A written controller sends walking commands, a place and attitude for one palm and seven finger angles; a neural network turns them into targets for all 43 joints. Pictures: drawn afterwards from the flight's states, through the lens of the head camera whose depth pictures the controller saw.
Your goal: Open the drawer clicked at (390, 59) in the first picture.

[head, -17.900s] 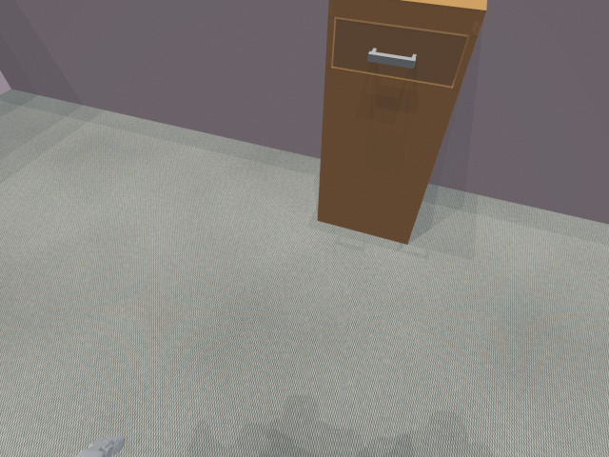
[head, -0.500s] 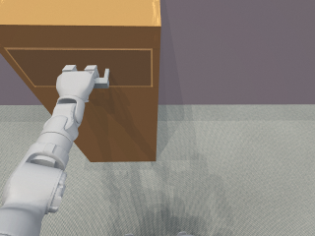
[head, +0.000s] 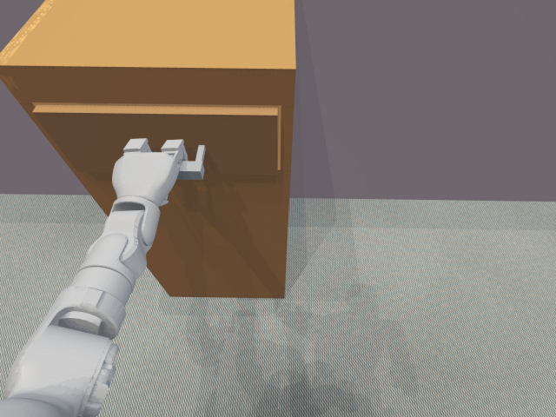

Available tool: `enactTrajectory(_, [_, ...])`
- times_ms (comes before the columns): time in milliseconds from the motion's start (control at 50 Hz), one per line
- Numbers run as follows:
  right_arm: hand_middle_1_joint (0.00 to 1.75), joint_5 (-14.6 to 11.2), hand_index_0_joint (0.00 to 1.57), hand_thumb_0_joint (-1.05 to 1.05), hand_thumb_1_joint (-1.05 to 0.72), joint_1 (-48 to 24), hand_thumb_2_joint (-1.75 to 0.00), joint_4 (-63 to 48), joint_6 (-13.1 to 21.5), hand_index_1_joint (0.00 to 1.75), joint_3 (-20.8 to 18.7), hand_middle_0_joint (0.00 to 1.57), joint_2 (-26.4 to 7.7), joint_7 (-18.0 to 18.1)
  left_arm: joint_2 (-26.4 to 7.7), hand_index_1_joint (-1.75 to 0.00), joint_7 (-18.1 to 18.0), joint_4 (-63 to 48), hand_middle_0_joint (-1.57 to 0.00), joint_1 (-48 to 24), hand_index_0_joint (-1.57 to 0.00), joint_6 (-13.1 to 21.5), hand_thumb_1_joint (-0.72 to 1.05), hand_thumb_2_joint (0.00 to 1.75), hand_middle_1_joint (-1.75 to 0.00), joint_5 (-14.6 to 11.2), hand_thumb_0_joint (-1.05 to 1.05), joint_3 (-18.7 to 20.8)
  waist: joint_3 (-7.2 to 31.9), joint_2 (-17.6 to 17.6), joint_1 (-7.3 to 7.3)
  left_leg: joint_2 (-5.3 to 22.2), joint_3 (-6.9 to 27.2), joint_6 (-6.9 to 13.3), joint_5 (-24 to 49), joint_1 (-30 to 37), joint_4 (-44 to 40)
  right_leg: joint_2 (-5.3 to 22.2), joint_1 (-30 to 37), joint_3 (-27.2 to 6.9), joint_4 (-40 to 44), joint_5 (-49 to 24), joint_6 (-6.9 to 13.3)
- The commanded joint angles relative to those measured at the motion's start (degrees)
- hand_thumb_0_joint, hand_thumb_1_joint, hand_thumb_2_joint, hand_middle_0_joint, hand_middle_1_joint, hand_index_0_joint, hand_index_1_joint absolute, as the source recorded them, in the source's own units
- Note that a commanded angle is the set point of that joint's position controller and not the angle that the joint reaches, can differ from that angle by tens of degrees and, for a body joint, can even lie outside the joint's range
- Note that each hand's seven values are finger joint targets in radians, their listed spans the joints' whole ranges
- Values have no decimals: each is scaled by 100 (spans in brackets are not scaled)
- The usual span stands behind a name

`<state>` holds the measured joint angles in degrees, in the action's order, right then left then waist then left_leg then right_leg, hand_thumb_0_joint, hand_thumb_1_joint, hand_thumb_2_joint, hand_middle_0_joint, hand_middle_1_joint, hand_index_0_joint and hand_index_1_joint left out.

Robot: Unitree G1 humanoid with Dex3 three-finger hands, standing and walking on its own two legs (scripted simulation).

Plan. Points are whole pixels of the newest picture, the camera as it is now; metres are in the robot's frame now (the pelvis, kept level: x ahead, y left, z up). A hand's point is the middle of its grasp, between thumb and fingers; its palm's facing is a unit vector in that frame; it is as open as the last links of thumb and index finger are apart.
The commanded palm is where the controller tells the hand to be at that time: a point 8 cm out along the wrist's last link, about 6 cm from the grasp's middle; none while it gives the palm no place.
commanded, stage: pull the drawer open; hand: left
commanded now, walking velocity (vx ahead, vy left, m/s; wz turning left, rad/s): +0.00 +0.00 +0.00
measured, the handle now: (163, 160) +0.50 +0.19 +0.05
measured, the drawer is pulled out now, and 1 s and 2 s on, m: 0.02 0.07 0.10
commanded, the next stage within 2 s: none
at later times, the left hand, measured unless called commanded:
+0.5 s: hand (158, 194) +0.45 +0.19 +0.03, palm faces -0.05 -0.04 -1.00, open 5.3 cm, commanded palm +0.41 +0.19 +0.07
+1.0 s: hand (152, 222) +0.40 +0.19 +0.03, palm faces +0.02 -0.09 -1.00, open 5.3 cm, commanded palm +0.34 +0.20 +0.07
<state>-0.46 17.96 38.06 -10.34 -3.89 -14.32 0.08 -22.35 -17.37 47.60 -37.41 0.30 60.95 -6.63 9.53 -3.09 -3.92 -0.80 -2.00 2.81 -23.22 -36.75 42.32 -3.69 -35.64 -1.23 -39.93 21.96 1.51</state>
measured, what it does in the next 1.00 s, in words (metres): stands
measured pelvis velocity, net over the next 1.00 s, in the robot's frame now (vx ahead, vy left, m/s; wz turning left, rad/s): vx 0.00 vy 0.01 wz -0.02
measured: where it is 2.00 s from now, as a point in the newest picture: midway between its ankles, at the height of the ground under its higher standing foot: outside the picture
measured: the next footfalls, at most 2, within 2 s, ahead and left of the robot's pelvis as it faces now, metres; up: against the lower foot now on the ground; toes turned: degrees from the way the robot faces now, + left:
none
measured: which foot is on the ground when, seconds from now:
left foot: down 0.00-1.00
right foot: down 0.00-1.00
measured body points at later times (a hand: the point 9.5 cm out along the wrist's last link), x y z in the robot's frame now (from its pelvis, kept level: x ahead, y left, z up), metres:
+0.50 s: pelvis -0.03 -0.01 -0.01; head +0.06 -0.01 +0.43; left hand +0.45 +0.19 +0.08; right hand -0.03 -0.28 -0.14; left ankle -0.04 +0.08 -0.71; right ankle -0.04 -0.11 -0.71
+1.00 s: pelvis +0.00 +0.01 +0.01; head +0.06 +0.00 +0.45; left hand +0.39 +0.19 +0.08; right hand +0.10 -0.26 -0.12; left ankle -0.04 +0.08 -0.71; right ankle -0.04 -0.11 -0.71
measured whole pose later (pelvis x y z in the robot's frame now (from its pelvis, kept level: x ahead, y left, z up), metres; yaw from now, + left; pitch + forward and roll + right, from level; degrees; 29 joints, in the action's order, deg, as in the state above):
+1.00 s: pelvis +0.00 +0.01 +0.01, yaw -1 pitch +15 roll -1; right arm -1.5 13.8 35.1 -9.0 -3.3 -14.1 -0.6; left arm -20.7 -16.9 30.8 -21.9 -2.7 59.9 -6.8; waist 9.3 -3.1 -2.6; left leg -0.9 -3.4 3.4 -22.7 -32.3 40.2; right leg -3.6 -31.8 -2.8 -38.1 21.1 0.9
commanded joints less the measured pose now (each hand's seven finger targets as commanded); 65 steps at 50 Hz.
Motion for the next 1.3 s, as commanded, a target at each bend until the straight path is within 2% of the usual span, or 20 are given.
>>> enactTrajectory(0, [30,77,20,0,-90,673,-90,-192,108,30,-298,20,-854,129,-1168,-135,-118,-82,-40,-2698,-40,-116,90,90,-135,211,0,318,1795,226,-269,43,167,-57,3401,1407,26,8,466,91,126,-2727,72])
enactTrajectory(100, [30,115,20,0,-90,753,-90,-169,139,30,-292,20,-803,134,-739,-135,-53,85,-40,-3207,-40,-110,90,90,-135,56,0,1,2150,-1,-395,23,210,-78,3542,1585,172,8,337,100,43,-2757,66])
enactTrajectory(180, [30,126,20,0,-90,752,-90,-193,159,30,-253,20,-831,191,-1069,-135,25,225,-40,-3461,-40,1,90,90,-135,-1,0,224,2187,271,-449,-31,200,-22,3065,1253,189,31,524,42,42,-2766,48])
enactTrajectory(220, [30,113,20,0,-90,779,-90,-210,200,30,-248,20,-803,196,-888,-135,55,402,-40,-3369,-40,73,90,90,-135,-32,0,107,2038,279,-466,-52,184,-8,2817,1141,183,27,460,50,72,-2612,38])
enactTrajectory(280, [30,95,20,0,-90,771,-90,-283,236,30,-202,20,-841,230,-1263,-135,87,535,-40,-3161,-40,202,90,90,-135,-37,0,392,1937,361,-341,-84,179,12,2395,799,118,32,591,6,91,-2368,57])
enactTrajectory(340, [30,96,20,0,-90,765,-90,-343,283,30,-209,20,-806,216,-1192,-135,81,356,-40,-2828,-40,364,90,90,-135,-31,0,365,2117,100,-199,-75,121,9,2363,882,116,23,630,-23,73,-2320,72])
enactTrajectory(420, [30,88,20,0,-90,741,-90,-394,284,30,-217,20,-815,197,-1265,-135,42,191,-40,-2305,-40,456,90,90,-135,-16,0,492,2134,141,-43,-45,95,-2,2402,821,48,3,772,-20,68,-2385,84])
enactTrajectory(620, [30,23,20,0,-90,579,-90,-437,272,30,-287,20,-840,118,-1184,-135,-148,-295,-40,-1098,-40,272,90,90,-135,-34,0,635,1898,322,167,22,42,-2,2755,1056,-165,-36,991,5,193,-2550,113])
enactTrajectory(680, [30,-4,20,0,-90,375,-90,-556,259,30,-280,20,-862,92,-1294,-135,-158,-741,-40,-501,-40,168,90,90,-135,-90,0,789,1942,308,328,40,48,-8,3107,1174,-252,-35,1211,-36,221,-2757,135])
enactTrajectory(740, [30,-47,20,0,-90,268,-90,-639,273,30,-272,20,-839,52,-895,-135,-119,-1062,-40,-109,-40,-12,90,90,-135,-139,0,493,1716,295,279,90,68,-22,3465,1388,-282,-35,1116,44,269,-2815,97])
enactTrajectory(780, [30,-42,20,0,-90,156,-90,-672,253,30,-280,20,-872,49,-1208,-135,-113,-1398,-40,132,-40,-81,90,90,-135,-159,0,786,1831,289,363,113,75,-36,3775,1505,-291,-20,1279,-7,270,-2997,104])
enactTrajectory(840, [30,-63,20,0,-90,12,-90,-779,275,30,-256,20,-806,3,-736,-135,-84,-1881,-40,492,-40,-243,90,90,-135,-180,0,446,1740,219,341,173,164,-80,4267,1823,-283,-12,1144,81,256,-3029,74])
enactTrajectory(940, [30,-63,20,0,-90,-240,-90,-890,284,30,-210,20,-779,-26,-513,-135,-6,-2457,-40,956,-40,-456,90,90,-135,-206,0,267,1680,298,349,193,218,-119,4397,2056,-261,3,1111,122,274,-2965,46])
enactTrajectory(1000, [30,-54,20,0,-90,-406,-90,-958,306,30,-164,20,-766,-13,-728,-135,14,-2777,-40,1372,-40,-493,90,90,-135,-213,0,459,1725,235,467,156,185,-133,4435,2045,-276,32,1355,71,245,-3193,58])
enactTrajectory(1060, [30,-70,20,0,-90,-588,-90,-1005,342,30,-122,20,-717,-21,-518,-135,51,-3068,-40,1719,-40,-515,90,90,-135,-213,0,305,1504,261,484,148,193,-154,4392,2047,-284,28,1287,96,255,-3149,58])
enactTrajectory(1100, [30,-48,20,0,-90,-688,-90,-1072,370,30,-99,20,-687,-29,-679,-135,25,-3431,-40,2062,-40,-501,90,90,-135,-201,0,466,1748,185,597,134,186,-157,4627,2144,-252,56,1514,35,191,-3419,56])
enactTrajectory(1120, [30,-35,20,0,-90,-669,-90,-920,324,30,-84,20,-730,-6,-535,-135,2,-3264,-40,1049,-40,-556,90,90,-135,-91,0,143,1410,202,303,118,240,-170,4348,2056,-222,43,1143,65,223,-3214,45])
enactTrajectory(1160, [30,-22,20,0,-90,-483,-90,-659,292,30,-118,20,-733,67,-594,-135,-49,-2757,-40,-522,-40,-561,90,90,-135,83,0,31,1045,254,-6,117,275,-182,3659,1882,-185,38,614,158,259,-2605,62])
enactTrajectory(1220, [30,11,20,0,-90,-478,-90,-650,282,30,-117,20,-687,146,-716,-135,-63,-2344,-40,-448,-40,-584,90,90,-135,143,0,128,1423,225,164,4,189,-143,3466,1901,-180,43,902,91,244,-2697,105])
enactTrajectory(1280, [30,30,20,0,-90,-421,-90,-576,250,30,-154,20,-674,189,-581,-135,24,-2273,-40,-942,-40,-481,90,90,-135,42,0,-33,1872,117,101,-16,216,-155,3574,2084,-96,60,950,65,199,-2794,106])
